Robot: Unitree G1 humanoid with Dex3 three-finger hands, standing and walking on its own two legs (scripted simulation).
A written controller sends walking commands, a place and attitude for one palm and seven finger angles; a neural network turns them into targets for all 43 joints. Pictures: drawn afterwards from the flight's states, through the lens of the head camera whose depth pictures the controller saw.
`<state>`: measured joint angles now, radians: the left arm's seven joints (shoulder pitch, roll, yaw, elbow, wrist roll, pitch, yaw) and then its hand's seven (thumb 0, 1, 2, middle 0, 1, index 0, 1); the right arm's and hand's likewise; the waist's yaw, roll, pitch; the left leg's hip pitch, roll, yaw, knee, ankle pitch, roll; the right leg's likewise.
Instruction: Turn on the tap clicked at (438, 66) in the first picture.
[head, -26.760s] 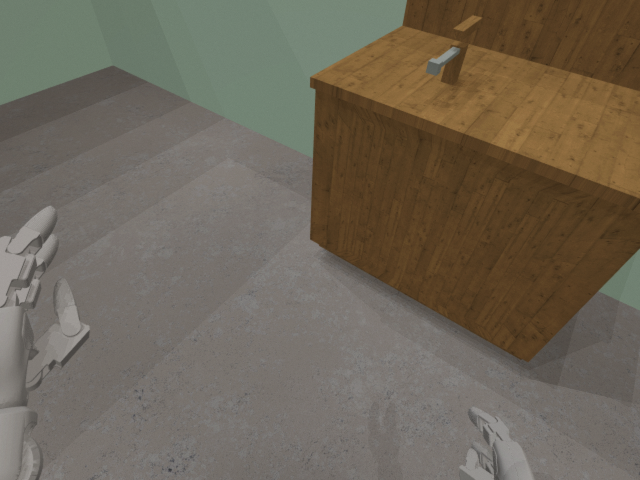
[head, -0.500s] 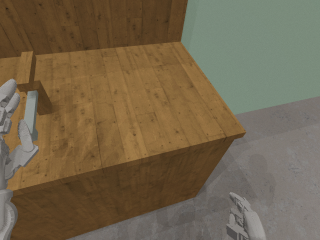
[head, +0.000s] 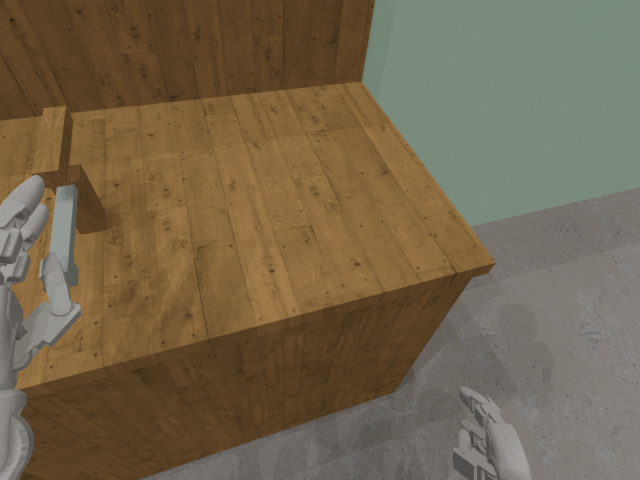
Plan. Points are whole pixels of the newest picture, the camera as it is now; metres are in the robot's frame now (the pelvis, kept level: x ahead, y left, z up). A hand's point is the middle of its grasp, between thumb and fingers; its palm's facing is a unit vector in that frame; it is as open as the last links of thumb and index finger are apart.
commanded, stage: look again from close up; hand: left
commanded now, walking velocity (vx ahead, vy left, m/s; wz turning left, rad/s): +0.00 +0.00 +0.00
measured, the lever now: (59, 272) +0.30 +0.33 +0.09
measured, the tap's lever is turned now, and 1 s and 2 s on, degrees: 0 0 0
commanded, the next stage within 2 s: shuffle to correct the standing spot in 0.04 s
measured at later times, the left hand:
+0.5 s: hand (97, 336) +0.20 +0.22 +0.16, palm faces +0.36 -0.85 -0.39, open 7.4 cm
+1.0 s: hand (70, 346) +0.19 +0.24 +0.16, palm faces +0.41 -0.83 -0.38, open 7.4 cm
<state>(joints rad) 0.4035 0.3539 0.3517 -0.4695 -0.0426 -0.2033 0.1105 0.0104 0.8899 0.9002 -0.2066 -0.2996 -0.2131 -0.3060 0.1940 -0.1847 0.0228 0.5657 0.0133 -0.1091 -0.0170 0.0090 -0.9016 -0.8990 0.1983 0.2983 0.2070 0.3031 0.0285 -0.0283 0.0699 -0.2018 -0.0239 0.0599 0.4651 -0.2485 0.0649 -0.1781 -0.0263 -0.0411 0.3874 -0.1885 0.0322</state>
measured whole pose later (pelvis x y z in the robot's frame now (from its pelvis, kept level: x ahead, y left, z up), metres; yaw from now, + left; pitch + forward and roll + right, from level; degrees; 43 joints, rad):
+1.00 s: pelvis -0.03 -0.01 +0.00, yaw +0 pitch -2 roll -2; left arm 0.42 0.35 0.36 -0.46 -0.01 -0.20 0.13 0.01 0.89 0.90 -0.21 -0.30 -0.21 -0.31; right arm 0.27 -0.19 0.01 0.61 0.02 -0.13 -0.02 0.01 -0.90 -0.90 0.20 0.30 0.21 0.30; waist 0.00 -0.01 0.06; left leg -0.26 -0.03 0.00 0.52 -0.23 0.06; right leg -0.24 0.01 -0.01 0.45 -0.19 0.01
